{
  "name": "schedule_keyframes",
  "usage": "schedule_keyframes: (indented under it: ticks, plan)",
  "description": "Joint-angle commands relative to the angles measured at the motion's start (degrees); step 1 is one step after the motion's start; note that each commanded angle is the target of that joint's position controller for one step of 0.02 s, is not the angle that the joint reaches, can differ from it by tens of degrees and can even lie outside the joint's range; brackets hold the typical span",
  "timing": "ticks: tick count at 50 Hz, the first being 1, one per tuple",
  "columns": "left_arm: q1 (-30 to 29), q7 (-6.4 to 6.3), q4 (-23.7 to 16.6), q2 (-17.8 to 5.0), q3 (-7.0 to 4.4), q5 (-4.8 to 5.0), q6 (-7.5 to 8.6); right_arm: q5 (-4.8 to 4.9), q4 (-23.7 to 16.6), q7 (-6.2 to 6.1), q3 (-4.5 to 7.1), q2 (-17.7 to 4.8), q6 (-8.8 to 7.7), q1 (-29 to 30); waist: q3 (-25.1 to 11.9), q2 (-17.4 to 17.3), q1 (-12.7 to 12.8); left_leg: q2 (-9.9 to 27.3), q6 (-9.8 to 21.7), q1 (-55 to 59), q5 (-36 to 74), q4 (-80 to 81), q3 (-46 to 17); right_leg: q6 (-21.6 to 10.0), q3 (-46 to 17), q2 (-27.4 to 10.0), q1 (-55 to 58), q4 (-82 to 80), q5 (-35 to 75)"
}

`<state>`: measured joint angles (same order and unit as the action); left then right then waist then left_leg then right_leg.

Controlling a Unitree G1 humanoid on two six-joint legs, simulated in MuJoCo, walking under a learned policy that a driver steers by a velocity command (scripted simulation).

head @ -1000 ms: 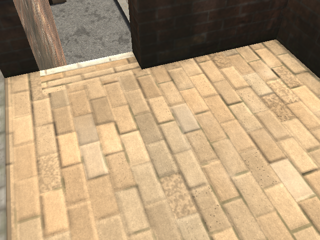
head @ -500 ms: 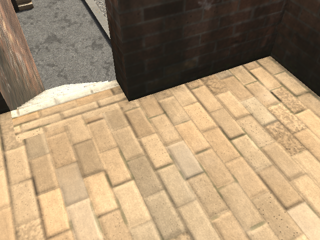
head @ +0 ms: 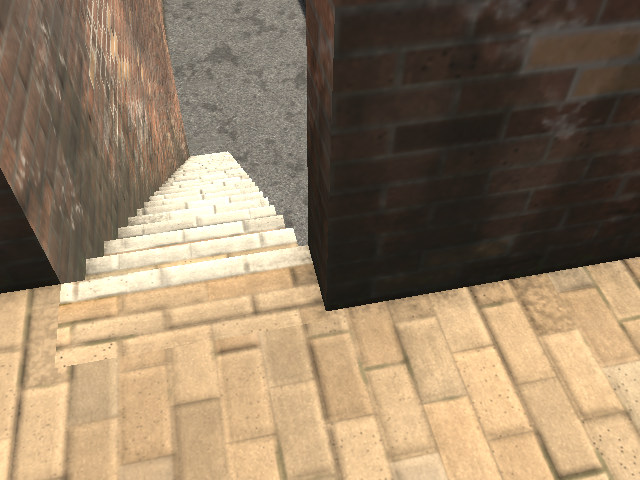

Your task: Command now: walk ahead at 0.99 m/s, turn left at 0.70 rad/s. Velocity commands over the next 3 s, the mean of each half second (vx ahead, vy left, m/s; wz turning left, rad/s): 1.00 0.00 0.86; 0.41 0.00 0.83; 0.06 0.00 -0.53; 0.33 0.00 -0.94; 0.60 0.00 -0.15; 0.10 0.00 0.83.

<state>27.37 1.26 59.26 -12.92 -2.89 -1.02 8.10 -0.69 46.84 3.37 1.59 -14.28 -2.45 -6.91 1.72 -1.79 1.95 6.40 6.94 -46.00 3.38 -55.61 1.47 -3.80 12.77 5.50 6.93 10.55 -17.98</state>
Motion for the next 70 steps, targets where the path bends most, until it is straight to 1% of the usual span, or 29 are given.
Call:
schedule_keyframes:
  ticks: [1,4,7,8,9,10,13,17,23,25,28,30,31,32,34,37,41,46,47,49,51,52,53,55,59,63,67,69,70]
  plan:
    - [-2.0,-1.18,-3.6,-5.8,-0.01,0.5,1.51,0.06,-5.3,0.9,-0.86,-0.5,-0.87,7.6,8.5,3.2,-1.3,-2.8,1.5,9.4,7.2,11.8,7.2,3.0,1.8,-13.7,-12.3,-7.6,43.2]
    - [-1.3,-3.58,-4.6,-9.9,-0.4,0.3,0.11,-0.3,-4.1,0.88,-0.09,-3.7,-0.83,4.0,2.8,7.0,-4.3,-9.5,3.6,16.2,4.3,17.2,11.9,4.6,4.1,-15.7,-0.7,3.4,75.3]
    - [-8.4,-4.6,-7.8,-14.4,-2.17,-1.25,-3.07,-0.01,2.8,-0.35,3.19,-10.4,-0.37,-22.4,-10.4,9.4,-17.9,-12.9,7.6,42.4,-7.4,17.9,7.7,2.8,1.2,-18.8,-5.0,39.1,82.2]
    - [-11.6,-3.6,-8.3,-14.6,-2.81,-1.21,-3.48,0.67,4.6,-1.38,4.69,-11.8,-0.1,-28.1,-10.7,5.6,-20.6,-10.6,9.8,50.2,-12.0,22.5,2.5,1.7,1.4,-13.8,-13.2,60.8,56.8]
    - [-13.1,-2.37,-11.7,-4.7,-0.53,-2.09,-1.94,0.69,4.5,-2.33,5.37,-14.4,0.41,-21.3,-4.3,-9.0,-12.3,-2.8,11.3,55.1,-4.9,18.2,-11.7,1.7,-2.0,-4.5,-35.9,80.0,-4.5]
    - [-10.8,-1.89,-18.2,-3.4,0.49,0.68,-0.3,-1.55,2.7,-2.07,6.38,-19.2,0.92,-18.4,-13.7,-13.5,-7.3,6.0,23.7,68.3,-17.1,30.7,-41.3,3.6,-13.2,-1.7,-54.7,90.2,-10.6]
    - [-17.3,-1.28,-18.9,-7.2,1.01,-1.06,1.26,-1.54,2.8,-2.31,4.68,-10.3,-0.39,-13.8,-0.8,8.9,-3.0,5.2,16.5,46.1,-23.7,45.0,-39.7,3.2,-18.0,-9.6,-52.2,72.5,-0.1]
    - [-20.7,-0.24,-21.3,-4.4,2.44,-4.31,-2.38,0.99,1.9,-3.51,3.69,-10.0,-2.44,-12.7,2.0,8.3,0.3,-4.2,13.6,28.1,-5.0,46.1,-23.7,6.5,-14.6,-12.5,-40.3,53.2,0.1]
    - [-35.6,0.62,-27.3,-3.6,3.98,-1.84,-2.69,0.61,1.3,-3.39,4.42,-11.5,-1.4,-20.6,0.7,-0.7,-8.4,-6.0,8.1,38.2,14.0,40.7,-24.3,6.4,-11.6,-6.6,-39.5,27.2,18.5]
    - [-30.3,-0.99,-27.1,-3.4,3.96,0.17,-1.75,0.3,0.7,-4.14,4.67,-12.2,-1.57,-17.4,-2.2,-3.5,-5.3,-5.9,6.4,39.7,25.6,34.1,-23.4,5.5,-12.6,-4.1,-31.2,25.2,17.3]
    - [-15.1,-3.26,-23.7,-12.8,0.23,-1.69,-0.26,2.25,-1.9,-2.5,5.95,-15.8,-2.54,-10.5,-9.0,1.2,4.2,-10.2,0.3,36.7,31.8,7.3,-22.4,4.0,-14.3,-3.8,-9.4,14.6,21.7]
    - [-1.5,-3.84,-22.9,-18.5,-1.31,-2.71,-1.19,3.11,-6.2,-4.44,3.26,-3.6,-2.57,-13.3,-21.2,14.1,3.3,-18.4,-3.7,15.2,-37.0,-26.6,-11.8,-1.4,-39.1,-34.3,17.2,23.3,67.2]
    - [-4.8,-2.94,-23.2,-18.6,-2.51,-1.86,-2.07,4.12,-8.4,-6.01,3.2,-5.9,-1.34,-18.7,-29.0,19.7,0.2,-15.4,-3.1,7.4,-35.5,-37.8,-8.5,-10.3,-53.8,-39.4,18.2,20.3,59.1]
    - [1.5,-0.56,-22.2,-7.6,1.52,-0.3,-2.91,-3.79,-2.2,0.3,-0.37,-2.4,-3.73,-22.0,-24.1,16.2,4.4,-12.0,-6.4,2.5,-32.9,-48.0,-13.7,-21.3,-46.6,-33.6,13.7,17.2,63.8]
    - [-12.5,-0.28,-22.4,-4.2,1.32,-1.45,-1.23,-2.03,-6.0,0.37,0.29,-6.7,-4.69,-16.2,-15.5,1.3,1.0,-5.2,-10.5,-4.2,-32.7,-36.2,-10.3,-16.4,-28.6,-29.0,3.6,16.9,66.7]
    - [-18.1,-4.93,-21.4,-7.9,-0.2,-0.08,0.14,-3.0,-9.8,0.8,-1.9,-2.7,-2.73,-9.2,-10.3,8.6,-0.7,-1.3,-14.4,9.1,-33.0,-18.2,-3.7,-9.9,-15.0,-20.3,-12.3,9.1,56.7]
    - [-27.0,-3.38,-25.0,-13.8,-3.35,-4.04,0.6,-1.27,-7.9,4.04,-3.25,-2.9,-1.56,-16.3,-6.1,1.4,-3.5,3.1,-15.9,20.1,-17.9,-8.7,-3.9,-7.2,-0.2,-21.4,-22.0,3.4,44.9]
    - [-21.8,-0.63,-26.0,-13.6,-4.75,-1.75,-0.27,-0.07,-6.3,2.02,-1.37,-5.0,-3.25,-16.9,0.6,0.4,-1.7,4.2,-13.2,9.9,-17.5,0.4,-6.0,-8.6,-1.9,-24.7,-12.5,6.9,34.9]
    - [-17.6,-1.03,-23.0,-14.9,-5.57,-2.02,-1.72,-2.86,-9.4,2.05,-1.78,-4.9,-2.57,-14.0,0.8,-1.0,-0.2,2.4,-12.0,8.8,-19.4,1.6,-2.5,-8.9,-3.1,-25.0,-11.8,9.8,29.0]
    - [-18.1,0.27,-22.3,-12.8,-4.82,-0.74,-3.26,-2.5,-8.9,1.02,-1.26,-4.4,-2.26,-14.9,0.8,-0.7,-1.2,0.5,-9.9,13.7,-13.7,11.5,-1.3,-5.5,-3.0,-23.2,-13.6,14.2,22.1]
    - [-13.3,1.84,-15.4,-11.7,-3.05,3.15,-5.95,1.58,-2.6,-0.7,-0.78,-3.3,-0.58,-24.6,-8.4,-1.2,-7.2,-8.1,-5.7,29.7,2.4,30.7,6.6,0.2,1.1,-18.7,-9.1,28.6,42.6]
    - [-5.2,2.0,-16.1,-9.1,-2.63,3.56,-6.23,0.59,-0.9,-1.07,0.32,-10.2,-0.38,-30.0,-16.3,-13.0,-4.3,1.1,-1.6,46.2,39.0,22.6,-4.6,4.1,-2.3,-13.5,-16.7,41.7,29.1]
    - [-4.8,4.05,-19.7,-7.4,-3.09,-0.36,-3.96,2.43,-3.2,1.2,2.5,-19.0,-1.94,-26.3,-20.5,-15.6,-1.3,13.3,9.9,59.5,37.5,26.7,-23.1,9.8,-3.9,-5.8,-35.4,42.8,-9.1]
    - [-21.2,2.15,-23.5,-11.6,-4.52,0.43,-3.63,0.42,0.6,0.8,3.76,-17.3,-3.41,-28.1,-9.9,-8.5,-7.2,14.5,7.8,46.9,15.2,30.3,-23.5,10.7,-10.8,-8.6,-39.8,50.9,-25.0]
    - [-11.5,-2.8,-18.8,-7.4,-2.9,0.46,0.02,0.18,-5.8,-3.88,3.48,-10.0,-4.02,-11.2,-1.1,-3.1,-1.2,13.7,9.8,23.2,-13.3,40.2,-11.0,6.5,-14.4,-10.7,-32.3,63.1,-15.1]
    - [-13.4,0.75,-18.5,-4.1,-1.4,1.85,-0.58,-1.32,-5.8,-6.37,3.92,-12.6,-1.82,-9.7,-3.1,-2.1,-2.8,12.5,4.4,33.5,-17.1,37.6,-2.4,9.6,-10.1,-9.4,-29.6,35.2,-0.5]
    - [-13.2,1.66,-21.3,-7.4,-2.59,0.95,-1.55,-1.69,0.4,-5.59,2.63,-8.4,-2.7,-14.4,-2.7,-2.7,-2.1,19.3,1.2,31.8,-27.8,33.7,-4.5,1.7,-11.3,-7.9,-20.1,21.2,16.0]
    - [-13.6,1.27,-23.8,-17.7,-5.2,2.84,-0.8,-1.52,-3.9,-6.62,0.16,-0.3,-4.2,-16.3,-6.7,13.7,-3.0,1.4,-9.4,23.1,-36.7,14.9,9.0,-18.3,-36.4,-20.7,-12.0,4.7,27.8]
    - [-12.2,1.68,-23.2,-19.9,-6.46,1.94,-0.18,-1.85,-6.7,-7.13,0.08,-2.9,-4.72,-10.4,-2.7,11.2,-0.2,-4.1,-11.3,13.0,-37.7,10.7,2.0,-20.8,-43.9,-22.6,-8.9,2.3,16.1]
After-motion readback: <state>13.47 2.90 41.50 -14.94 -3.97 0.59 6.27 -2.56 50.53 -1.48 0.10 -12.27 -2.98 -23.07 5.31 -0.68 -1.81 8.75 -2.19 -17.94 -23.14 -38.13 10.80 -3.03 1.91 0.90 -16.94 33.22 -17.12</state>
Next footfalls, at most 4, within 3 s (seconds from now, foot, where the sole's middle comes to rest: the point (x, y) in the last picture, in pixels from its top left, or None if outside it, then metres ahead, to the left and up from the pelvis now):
0.16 left None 0.35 0.05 -0.77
0.58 right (331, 354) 0.79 0.03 -0.77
1.02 left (186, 385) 0.70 0.35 -0.77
1.34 right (282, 329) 0.85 0.15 -0.77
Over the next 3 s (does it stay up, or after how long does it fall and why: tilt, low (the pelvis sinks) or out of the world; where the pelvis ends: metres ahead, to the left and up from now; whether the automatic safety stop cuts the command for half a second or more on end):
stays up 0.84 0.35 -0.01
